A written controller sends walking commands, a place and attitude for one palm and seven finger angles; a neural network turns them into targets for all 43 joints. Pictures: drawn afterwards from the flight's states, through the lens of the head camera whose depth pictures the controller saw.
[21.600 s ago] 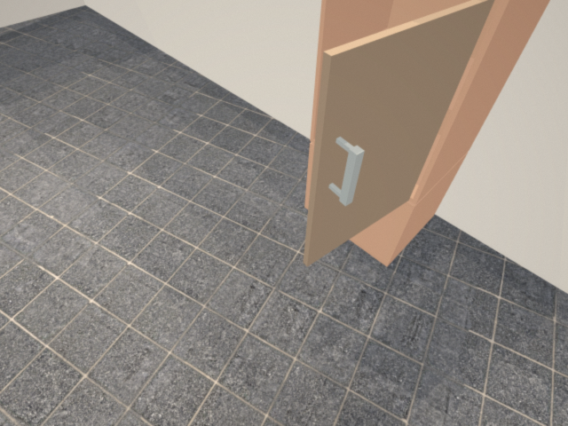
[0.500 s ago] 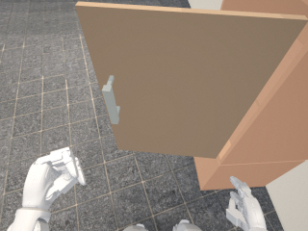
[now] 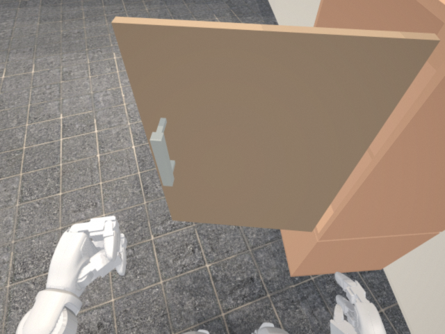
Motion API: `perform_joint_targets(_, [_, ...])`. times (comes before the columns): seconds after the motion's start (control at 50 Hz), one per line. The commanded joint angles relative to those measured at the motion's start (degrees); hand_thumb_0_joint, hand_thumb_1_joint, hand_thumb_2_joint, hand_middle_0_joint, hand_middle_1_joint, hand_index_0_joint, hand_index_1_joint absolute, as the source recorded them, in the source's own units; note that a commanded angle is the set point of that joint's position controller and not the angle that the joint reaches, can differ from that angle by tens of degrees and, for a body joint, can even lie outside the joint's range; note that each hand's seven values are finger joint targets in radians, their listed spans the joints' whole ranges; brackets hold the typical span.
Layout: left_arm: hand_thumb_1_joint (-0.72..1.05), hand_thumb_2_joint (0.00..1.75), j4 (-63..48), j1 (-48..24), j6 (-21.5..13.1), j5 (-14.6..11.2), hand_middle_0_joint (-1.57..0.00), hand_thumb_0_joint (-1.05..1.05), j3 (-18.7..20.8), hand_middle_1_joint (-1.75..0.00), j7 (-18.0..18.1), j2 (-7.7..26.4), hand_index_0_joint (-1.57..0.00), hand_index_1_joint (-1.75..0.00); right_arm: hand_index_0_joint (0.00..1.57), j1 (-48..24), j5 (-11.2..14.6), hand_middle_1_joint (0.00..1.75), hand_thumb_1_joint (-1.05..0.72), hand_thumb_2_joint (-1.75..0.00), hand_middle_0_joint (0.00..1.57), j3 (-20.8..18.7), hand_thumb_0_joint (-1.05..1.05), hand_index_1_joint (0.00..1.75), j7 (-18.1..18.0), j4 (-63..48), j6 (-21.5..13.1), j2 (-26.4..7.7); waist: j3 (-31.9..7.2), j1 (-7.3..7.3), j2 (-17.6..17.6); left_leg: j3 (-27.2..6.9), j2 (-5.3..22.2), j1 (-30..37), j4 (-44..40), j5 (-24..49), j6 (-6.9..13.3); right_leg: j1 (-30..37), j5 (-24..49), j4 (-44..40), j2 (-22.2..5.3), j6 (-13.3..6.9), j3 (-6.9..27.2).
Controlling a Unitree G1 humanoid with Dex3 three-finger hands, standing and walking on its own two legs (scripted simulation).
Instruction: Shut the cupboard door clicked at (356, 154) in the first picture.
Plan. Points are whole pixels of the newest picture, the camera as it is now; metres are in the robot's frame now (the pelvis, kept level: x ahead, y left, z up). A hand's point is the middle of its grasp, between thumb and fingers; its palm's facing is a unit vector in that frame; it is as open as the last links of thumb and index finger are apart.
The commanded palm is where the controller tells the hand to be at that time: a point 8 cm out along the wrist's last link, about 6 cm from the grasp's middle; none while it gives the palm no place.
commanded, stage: raise the hand and make a fist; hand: left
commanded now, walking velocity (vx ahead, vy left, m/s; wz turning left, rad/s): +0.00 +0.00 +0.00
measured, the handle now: (165, 153) +0.43 +0.15 +0.06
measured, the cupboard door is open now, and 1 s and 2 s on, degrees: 81 81 80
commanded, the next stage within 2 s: bring the fist close to the handle in 0.16 s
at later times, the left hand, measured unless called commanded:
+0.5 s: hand (131, 241) +0.25 +0.16 +0.07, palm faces +0.00 -1.00 -0.04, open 3.1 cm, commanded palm +0.22 +0.22 +0.07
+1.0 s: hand (162, 208) +0.31 +0.13 +0.07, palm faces -0.02 -1.00 -0.03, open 3.1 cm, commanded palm +0.29 +0.18 +0.07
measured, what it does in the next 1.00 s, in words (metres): stands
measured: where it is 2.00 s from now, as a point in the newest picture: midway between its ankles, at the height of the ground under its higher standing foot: outside the picture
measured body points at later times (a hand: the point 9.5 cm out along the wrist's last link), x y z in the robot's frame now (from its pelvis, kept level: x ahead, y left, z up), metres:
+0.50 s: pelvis +0.00 -0.02 +0.00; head +0.05 -0.02 +0.44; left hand +0.24 +0.22 +0.07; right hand +0.19 -0.25 -0.08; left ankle -0.02 +0.05 -0.68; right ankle +0.04 -0.10 -0.68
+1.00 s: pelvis +0.01 -0.03 +0.00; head +0.06 -0.04 +0.45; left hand +0.30 +0.18 +0.07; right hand +0.17 -0.27 -0.09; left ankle -0.02 +0.05 -0.68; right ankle +0.04 -0.10 -0.68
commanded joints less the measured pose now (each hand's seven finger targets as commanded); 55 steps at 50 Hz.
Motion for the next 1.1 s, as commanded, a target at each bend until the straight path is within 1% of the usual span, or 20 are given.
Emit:
perform_joint_targets(0.0, [0.9, 0.9, -15.1, -4.3, -8.1, -1.5, -1.3, 0.0, 6.8, -1.5, 2.6, 7.5, -1.3, -1.5, 0.2, -4.0, -0.3, 0.3, -0.9, -0.9, 0.2, -3.1, 0.0, 0.3, -0.2, -8.7, -3.8, -6.4, -11.9, 1.23, 1.2, -5.6, 4.6, 2.1, -9.5, 22.7, -7.8, 12.4, 11.5, -2.9, -1.1, -0.3, 1.3])
perform_joint_targets(0.06, [0.9, 0.9, -10.6, -3.2, -7.9, -0.8, -1.3, 0.0, 3.7, -1.5, 2.0, 4.8, -1.3, -1.5, 0.2, -3.9, -0.1, 0.3, -0.9, -0.9, 0.2, -3.1, 0.0, 0.3, 0.1, -8.0, -3.6, -7.0, -8.2, 0.04, 1.7, -5.7, 4.6, 0.2, -9.4, 18.0, -7.5, 9.0, 8.0, -3.3, -1.2, -0.1, 0.9])
perform_joint_targets(0.08, [0.9, 0.9, -9.3, -2.8, -7.1, -0.7, -1.3, 0.0, 3.1, -1.5, 1.5, 4.5, -1.3, -1.5, 0.2, -3.8, 0.0, 0.3, -0.9, -0.9, 0.2, -3.3, 0.0, 0.3, 0.1, -8.1, -3.4, -7.3, -7.8, -0.35, -0.4, -5.8, 4.6, -0.6, -9.1, 17.2, -7.1, 9.1, 7.6, -3.7, -1.1, -0.1, 1.1])
perform_joint_targets(0.12, [0.9, 0.9, -8.7, -2.6, -5.6, -0.6, -1.3, 0.0, 2.2, -1.5, 0.1, 4.4, -1.3, -1.5, 0.2, -4.0, 0.4, 0.3, -0.9, -0.9, 0.2, -3.6, 0.0, 0.3, 0.0, -8.6, -3.3, -7.6, -8.5, -0.51, -0.6, -5.4, 4.4, -1.0, -9.1, 14.8, -6.5, 9.7, 6.0, -4.8, -1.5, 0.2, 1.7])
perform_joint_targets(0.18, [0.9, 0.9, -11.4, -3.5, -4.4, -0.7, -1.3, 0.0, 4.4, -1.5, -0.3, 7.7, -1.3, -1.5, 0.2, -4.1, 0.4, 0.3, -0.9, -0.9, 0.2, -3.5, 0.0, 0.3, -0.4, -9.3, -3.3, -7.6, -11.2, -0.02, -1.3, -5.1, 4.1, -1.2, -9.0, 14.8, -5.7, 13.0, 6.3, -5.6, -1.7, 0.2, 2.8])
perform_joint_targets(0.24, [0.9, 0.9, -15.4, -4.4, -5.7, -1.3, -1.3, 0.0, 6.0, -1.5, 0.8, 8.4, -1.3, -1.5, 0.2, -4.8, 0.3, 0.3, -0.9, -0.9, 0.2, -3.1, 0.0, 0.3, -0.7, -9.7, -3.5, -6.6, -12.8, 0.68, 0.1, -4.5, 4.0, -0.5, -9.0, 15.7, -5.4, 14.8, 7.2, -5.7, -1.9, 0.2, 3.4])
perform_joint_targets(0.28, [0.9, 0.9, -16.2, -9.4, -7.2, -1.3, -1.3, 0.0, 6.9, -1.5, 2.2, 9.4, -1.3, -1.5, 0.2, -4.8, 0.0, 0.3, -0.9, -0.9, 0.2, -2.8, 0.0, 0.3, -1.0, -8.6, -3.4, -6.6, -11.8, -0.14, 1.1, -4.6, 4.1, -0.8, -8.2, 15.6, -5.4, 13.5, 7.3, -5.1, -1.6, 0.1, 3.5])
perform_joint_targets(0.38, [0.9, 0.9, -7.2, -11.5, -7.2, -0.5, -1.3, 0.0, 2.9, -1.5, 2.1, 5.2, -1.3, -1.5, 0.2, -4.9, 0.1, 0.3, -0.9, -0.9, 0.2, -2.6, 0.0, 0.3, -0.7, -7.0, -3.4, -6.8, -7.8, -1.67, 0.1, -4.3, 4.1, -3.3, -7.1, 12.4, -4.8, 9.9, 4.6, -5.4, -1.8, 0.4, 3.8])
perform_joint_targets(0.44, [0.9, 0.9, -5.6, -11.6, -4.8, -0.4, -1.3, 0.0, 1.6, -1.5, 0.4, 5.0, -1.3, -1.5, 0.2, -4.3, 0.6, 0.3, -0.9, -0.9, 0.2, -2.9, 0.0, 0.3, -0.6, -7.5, -3.1, -7.2, -11.0, -1.28, -0.6, -4.0, 3.9, -2.6, -7.5, 13.1, -4.6, 12.6, 5.7, -6.3, -2.3, 0.7, 4.4])
perform_joint_targets(0.48, [0.9, 0.9, -5.5, -12.1, -3.5, -0.5, -1.3, 0.0, 3.5, -1.5, 0.0, 7.2, -1.3, -1.5, 0.2, -3.9, 0.6, 0.3, -0.9, -0.9, 0.2, -3.1, 0.0, 0.3, -0.9, -7.8, -2.7, -7.4, -13.2, -0.71, -2.5, -3.7, 3.8, -2.8, -7.3, 15.0, -4.2, 15.8, 7.9, -6.6, -2.5, 0.8, 5.2])
perform_joint_targets(0.54, [0.9, 0.9, -9.1, -15.7, -3.8, -0.4, -1.3, 0.0, 4.7, -1.5, 1.3, 8.0, -1.3, -1.5, 0.2, -4.8, 0.5, 0.3, -0.9, -0.9, 0.2, -2.8, 0.0, 0.3, -1.0, -8.1, -2.5, -6.6, -15.2, 0.06, 0.1, -3.2, 3.8, -1.3, -8.0, 17.1, -4.1, 17.8, 10.8, -6.5, -2.8, 0.9, 5.5])
perform_joint_targets(0.58, [0.9, 0.9, -9.6, -17.2, -4.5, -0.2, -1.3, 0.0, 5.1, -1.5, 3.1, 8.3, -1.3, -1.5, 0.2, -4.7, 0.3, 0.3, -0.9, -0.9, 0.2, -2.5, 0.0, 0.3, -0.9, -7.9, -2.5, -6.4, -14.3, 0.03, -0.6, -3.5, 4.0, -1.4, -8.0, 18.0, -4.2, 17.7, 12.1, -5.8, -2.5, 0.7, 5.1])
perform_joint_targets(0.62, [0.9, 0.9, -7.6, -18.9, -5.4, 0.5, -1.3, 0.0, 3.3, -1.5, 4.6, 5.8, -1.3, -1.5, 0.2, -4.8, 0.2, 0.3, -0.9, -0.9, 0.2, -2.4, 0.0, 0.3, -0.6, -7.3, -2.4, -6.0, -12.5, -0.82, -0.6, -3.1, 4.0, -1.5, -7.9, 17.0, -4.2, 15.5, 11.3, -5.9, -2.5, 0.9, 4.9])
perform_joint_targets(0.68, [0.9, 0.9, -1.1, -19.1, -5.2, 1.1, -1.3, 0.0, 3.8, -1.5, 5.3, 6.0, -1.3, -1.5, 0.2, -4.4, 0.1, 0.3, -0.9, -0.9, 0.2, -2.6, 0.0, 0.3, -0.3, -6.1, -1.8, -6.5, -10.1, -0.98, -3.6, -2.7, 3.9, -4.5, -7.3, 14.3, -4.0, 14.9, 8.3, -6.8, -2.8, 1.1, 6.1])
perform_joint_targets(0.74, [0.9, 0.9, -0.9, -19.3, -4.5, 1.8, -1.3, 0.0, 1.2, -1.5, 4.4, 4.1, -1.3, -1.5, 0.2, -4.3, 0.4, 0.3, -0.9, -0.9, 0.2, -3.0, 0.0, 0.3, 0.1, -6.8, -1.3, -6.6, -13.3, -0.63, -1.6, -2.4, 3.7, -2.5, -8.1, 16.1, -4.1, 16.6, 11.2, -6.5, -3.1, 1.1, 5.9])
perform_joint_targets(0.8, [0.9, 0.9, -2.2, -23.2, -4.0, 2.0, -1.3, 0.0, 1.2, -1.5, 4.2, 5.1, -1.3, -1.5, 0.2, -4.2, 0.5, 0.3, -0.9, -0.9, 0.2, -3.1, 0.0, 0.3, 0.0, -6.8, -0.7, -6.7, -15.8, -0.85, -1.4, -2.3, 3.8, -1.5, -8.0, 17.5, -3.8, 18.3, 13.4, -6.5, -3.2, 1.2, 6.3])
perform_joint_targets(0.84, [0.9, 0.9, -2.1, -27.3, -4.5, 2.2, -1.3, 0.0, 1.8, -1.5, 5.0, 5.9, -1.3, -1.5, 0.2, -4.3, 0.5, 0.3, -0.9, -0.9, 0.2, -3.0, 0.0, 0.3, -0.1, -6.3, -0.5, -6.5, -15.3, -1.53, -2.3, -2.3, 4.0, -1.4, -8.1, 17.1, -3.7, 18.0, 13.3, -6.7, -3.2, 1.3, 6.4])
perform_joint_targets(0.94, [0.9, 0.9, 0.4, -29.1, -6.8, 2.1, -1.3, 0.0, 3.4, -1.5, 7.0, 5.8, -1.3, -1.5, 0.2, -4.5, 0.2, 0.3, -0.9, -0.9, 0.2, -3.0, 0.0, 0.3, 0.1, -4.9, -0.3, -5.9, -16.5, -0.66, -1.6, -1.9, 3.9, -1.3, -8.1, 18.5, -4.0, 19.3, 15.9, -5.9, -3.3, 1.1, 6.5])
perform_joint_targets(0.98, [0.9, 0.9, 3.6, -28.4, -6.6, 2.4, -1.3, 0.0, 2.5, -1.5, 7.0, 5.0, -1.3, -1.5, 0.2, -4.3, 0.2, 0.3, -0.9, -0.9, 0.2, -3.0, 0.0, 0.3, 0.3, -4.7, 0.2, -6.2, -15.4, -0.87, -3.2, -1.9, 4.0, -1.8, -8.0, 18.6, -3.8, 18.8, 16.2, -6.1, -3.2, 1.2, 6.4])
perform_joint_targets(1.08, [0.9, 0.9, 6.6, -32.8, -5.0, 3.4, -1.3, 0.0, -1.6, -1.5, 6.4, 2.2, -1.3, -1.5, 0.2, -3.9, 0.4, 0.3, -0.9, -0.9, 0.2, -3.3, 0.0, 0.3, 0.8, -4.7, 1.3, -6.6, -14.3, -1.91, -2.3, -2.0, 4.0, -0.3, -8.7, 18.3, -3.8, 17.1, 15.6, -6.5, -3.1, 1.2, 5.7])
